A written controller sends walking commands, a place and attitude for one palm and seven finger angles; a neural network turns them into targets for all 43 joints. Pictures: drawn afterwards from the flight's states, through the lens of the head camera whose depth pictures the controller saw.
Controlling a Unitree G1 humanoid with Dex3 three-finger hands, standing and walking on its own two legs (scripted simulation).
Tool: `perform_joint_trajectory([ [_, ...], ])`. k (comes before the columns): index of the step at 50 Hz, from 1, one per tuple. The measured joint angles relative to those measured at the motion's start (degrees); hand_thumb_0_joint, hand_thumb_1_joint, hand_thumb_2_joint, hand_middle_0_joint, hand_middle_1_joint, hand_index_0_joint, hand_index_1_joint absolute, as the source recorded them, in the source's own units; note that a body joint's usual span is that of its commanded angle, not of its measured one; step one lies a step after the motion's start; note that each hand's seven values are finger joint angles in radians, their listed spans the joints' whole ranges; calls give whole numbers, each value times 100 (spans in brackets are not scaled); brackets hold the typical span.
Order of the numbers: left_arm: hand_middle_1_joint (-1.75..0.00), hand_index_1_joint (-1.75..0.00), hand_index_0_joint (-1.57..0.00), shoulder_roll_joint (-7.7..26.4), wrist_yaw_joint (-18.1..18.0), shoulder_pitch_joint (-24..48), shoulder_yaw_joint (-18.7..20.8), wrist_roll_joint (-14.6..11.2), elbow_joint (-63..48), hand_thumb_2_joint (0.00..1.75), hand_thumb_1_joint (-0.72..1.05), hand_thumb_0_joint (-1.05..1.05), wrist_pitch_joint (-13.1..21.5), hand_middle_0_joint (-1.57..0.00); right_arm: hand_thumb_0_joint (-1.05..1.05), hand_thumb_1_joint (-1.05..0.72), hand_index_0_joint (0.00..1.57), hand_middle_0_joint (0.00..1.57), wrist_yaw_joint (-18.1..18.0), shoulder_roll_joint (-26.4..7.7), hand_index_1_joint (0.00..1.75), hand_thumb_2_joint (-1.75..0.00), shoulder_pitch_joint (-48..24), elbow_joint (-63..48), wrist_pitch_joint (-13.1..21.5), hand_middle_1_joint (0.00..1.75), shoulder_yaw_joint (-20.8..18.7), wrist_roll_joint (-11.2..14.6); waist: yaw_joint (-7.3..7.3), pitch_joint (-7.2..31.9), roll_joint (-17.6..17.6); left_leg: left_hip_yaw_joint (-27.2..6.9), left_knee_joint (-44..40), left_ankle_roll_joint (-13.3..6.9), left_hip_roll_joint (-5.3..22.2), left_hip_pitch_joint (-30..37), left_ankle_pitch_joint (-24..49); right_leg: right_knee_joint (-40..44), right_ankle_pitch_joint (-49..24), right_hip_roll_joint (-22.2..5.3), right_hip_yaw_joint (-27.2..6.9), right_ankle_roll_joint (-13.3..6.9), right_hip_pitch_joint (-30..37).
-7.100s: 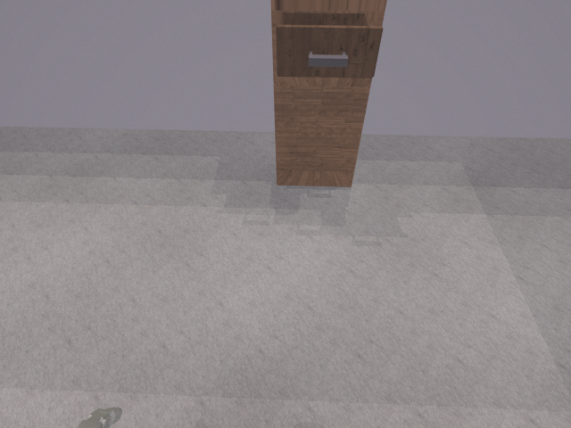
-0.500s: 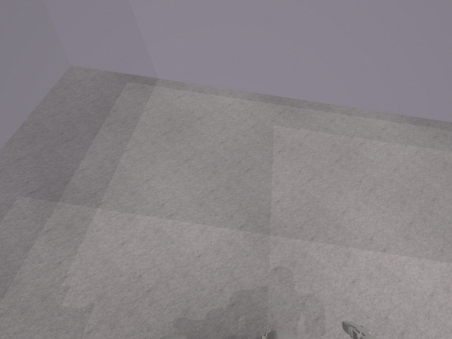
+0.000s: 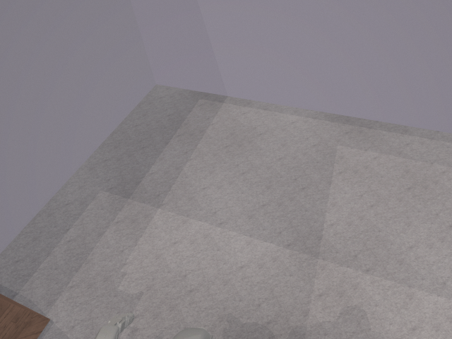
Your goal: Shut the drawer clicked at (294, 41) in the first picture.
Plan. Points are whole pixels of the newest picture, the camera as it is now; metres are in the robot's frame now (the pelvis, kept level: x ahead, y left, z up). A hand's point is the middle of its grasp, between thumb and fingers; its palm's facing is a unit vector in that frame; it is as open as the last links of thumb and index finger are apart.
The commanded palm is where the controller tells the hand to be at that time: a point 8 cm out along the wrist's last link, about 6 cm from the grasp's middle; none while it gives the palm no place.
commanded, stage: turn to face it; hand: left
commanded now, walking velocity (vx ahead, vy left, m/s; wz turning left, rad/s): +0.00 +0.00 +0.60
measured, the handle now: out of the picture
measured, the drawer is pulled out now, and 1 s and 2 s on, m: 0.14 0.14 0.14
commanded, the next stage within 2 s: take the last steps up to it in 1.96 s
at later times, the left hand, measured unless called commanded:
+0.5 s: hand out of the picture -0.05 +0.29 -0.19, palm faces +0.35 -0.90 -0.25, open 7.4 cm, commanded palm none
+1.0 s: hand out of the picture +0.04 +0.29 -0.14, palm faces +0.53 -0.81 -0.27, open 7.4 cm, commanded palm none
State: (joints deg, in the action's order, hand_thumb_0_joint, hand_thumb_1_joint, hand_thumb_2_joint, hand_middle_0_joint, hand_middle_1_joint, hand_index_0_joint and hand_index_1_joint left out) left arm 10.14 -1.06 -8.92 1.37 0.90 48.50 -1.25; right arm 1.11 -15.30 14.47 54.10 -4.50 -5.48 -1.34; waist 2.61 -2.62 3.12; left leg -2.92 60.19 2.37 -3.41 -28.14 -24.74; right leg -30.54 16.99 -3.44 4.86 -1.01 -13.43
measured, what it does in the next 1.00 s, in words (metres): steps on the spot, turning left: left foot, then right foot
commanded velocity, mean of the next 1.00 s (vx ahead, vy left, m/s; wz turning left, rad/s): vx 0.00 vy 0.00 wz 0.60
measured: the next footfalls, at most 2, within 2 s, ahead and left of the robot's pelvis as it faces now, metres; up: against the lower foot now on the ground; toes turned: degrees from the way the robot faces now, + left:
left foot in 0.38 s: +0.00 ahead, +0.15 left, +0.00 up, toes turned +20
right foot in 1.00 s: +0.10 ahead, -0.05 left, +0.00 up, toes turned +36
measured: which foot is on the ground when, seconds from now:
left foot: up 0.00-0.36, down 0.38-1.00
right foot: down 0.00-0.38, up 0.40-0.98, down 1.00-1.00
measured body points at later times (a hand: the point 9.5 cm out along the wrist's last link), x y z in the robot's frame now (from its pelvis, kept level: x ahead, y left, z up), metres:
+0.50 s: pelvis -0.01 +0.06 -0.01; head +0.01 +0.11 +0.44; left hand -0.07 +0.33 -0.17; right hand +0.19 -0.15 -0.12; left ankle -0.03 +0.14 -0.74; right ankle +0.00 -0.11 -0.66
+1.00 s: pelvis +0.01 +0.04 +0.00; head +0.04 +0.04 +0.45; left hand +0.01 +0.33 -0.12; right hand +0.15 -0.18 -0.16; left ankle -0.03 +0.14 -0.74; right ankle +0.07 -0.07 -0.74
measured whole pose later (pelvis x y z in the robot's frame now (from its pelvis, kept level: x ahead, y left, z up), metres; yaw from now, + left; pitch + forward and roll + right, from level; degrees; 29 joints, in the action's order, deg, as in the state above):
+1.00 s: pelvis +0.01 +0.04 +0.00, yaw +35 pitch +2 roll +0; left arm 12.4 -1.2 -4.3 2.2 -0.1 47.8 -1.9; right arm 0.0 -13.0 17.7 54.8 -3.0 -4.0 -1.0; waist 3.8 -2.5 1.9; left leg -12.7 29.3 -1.6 -7.9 -17.1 -12.6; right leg -31.2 17.3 -0.1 -1.5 3.9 -15.6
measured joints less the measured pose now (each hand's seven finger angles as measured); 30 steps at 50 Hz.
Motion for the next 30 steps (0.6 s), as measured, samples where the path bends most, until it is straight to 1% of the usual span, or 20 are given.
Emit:
perform_joint_trajectory([
  [1,-30,-30,-20,-18,1,-52,-7,0,21,89,90,1,-2,-20,1,-90,20,20,20,-26,30,-90,-1,8,-5,30,-12,-4,-1,2,-15,77,323,43,80,-81,124,88,-36,-45,62,0,67],
  [3,-30,-30,-20,-40,3,-142,-20,2,65,89,90,1,7,-20,1,-90,20,20,48,-66,30,-90,-11,17,-11,30,-27,-3,1,-12,-42,150,674,127,237,-155,343,215,-87,-123,205,10,175],
  [5,-30,-30,-20,-49,4,-228,-29,6,103,89,90,1,24,-20,1,-90,20,20,58,-91,30,-90,-31,35,-32,30,-25,-1,-17,-32,-77,177,741,200,372,-143,438,278,-101,-192,355,18,248],
  [8,-30,-30,-20,-41,7,-351,-25,29,163,89,90,1,33,-20,1,-90,20,20,65,-107,30,-90,-112,73,-84,30,-16,4,-84,-81,-133,236,498,264,523,-27,390,290,-77,-293,575,44,306],
  [12,-30,-30,-20,42,19,-511,7,71,258,89,90,1,12,-20,1,-91,20,20,68,-91,30,-90,-335,71,-108,30,28,24,-220,-172,-234,425,-249,259,610,247,150,197,-17,-441,832,127,291],
  [15,-30,-30,-20,176,26,-612,69,94,332,89,90,1,-28,-20,1,-91,20,20,69,-41,30,-90,-538,-12,-45,30,90,52,-339,-238,-359,650,-1091,183,592,565,17,10,73,-581,996,232,215],
  [17,-30,-30,-20,291,31,-670,125,92,388,89,90,1,-59,-20,1,-91,20,20,68,-6,30,-90,-644,-106,30,30,132,64,-398,-255,-445,791,-1799,112,538,852,181,-216,189,-694,1114,336,141],
  [18,-30,-30,-20,354,35,-719,154,73,405,89,90,1,-80,-20,1,-91,20,20,76,-1,30,-90,-670,-170,85,30,154,64,-412,-234,-478,848,-2298,69,505,1053,525,-417,293,-762,1167,402,68],
  [19,-30,-30,-20,424,42,-752,191,46,427,89,90,1,-113,-20,1,-91,20,20,78,10,30,-90,-704,-222,158,30,165,55,-415,-215,-531,842,-2518,-108,451,1115,843,-762,417,-848,1122,442,-87],
  [20,-30,-30,-20,503,36,-728,228,30,476,89,90,1,-179,-20,1,-91,20,20,68,55,30,-90,-753,-253,220,30,178,61,-432,-235,-623,831,-2389,-300,371,1048,785,-1274,881,-863,848,502,-309],
  [21,-30,-30,-20,565,21,-698,250,28,514,89,90,1,-258,-20,1,-91,20,20,61,91,30,-90,-785,-281,264,30,209,69,-459,-252,-666,810,-2292,-446,337,1026,650,-1840,1260,-781,549,528,-543],
  [22,-30,-30,-20,610,8,-669,269,35,547,89,90,1,-322,-20,1,-90,20,20,46,126,30,-90,-793,-301,299,30,239,66,-472,-245,-678,775,-2295,-538,325,1047,561,-2346,1430,-679,327,540,-756],
  [24,-30,-30,-20,652,9,-578,307,39,596,89,90,1,-374,-20,1,-90,20,20,-14,186,30,-90,-760,-329,328,30,279,50,-442,-206,-644,648,-2495,-608,305,1140,586,-3083,1284,-506,51,569,-1104],
  [25,-30,-30,-20,661,23,-515,315,39,592,89,91,1,-370,-20,1,-90,20,20,-41,208,30,-90,-735,-333,331,30,297,45,-422,-200,-622,574,-2645,-585,284,1202,682,-3316,1097,-451,-49,586,-1237],
  [27,-30,-30,-19,659,57,-387,318,39,539,89,91,1,-322,-20,1,-90,20,21,-74,241,30,-90,-677,-317,335,30,327,49,-400,-196,-583,437,-2947,-625,220,1322,873,-3559,737,-384,-209,626,-1436],
  [30,-30,-30,-19,628,67,-227,301,37,421,89,91,1,-253,-20,1,-90,20,21,-86,288,30,-90,-563,-270,336,30,354,61,-372,-165,-542,260,-3297,-685,122,1461,1091,-3605,377,-316,-385,691,-1591],
])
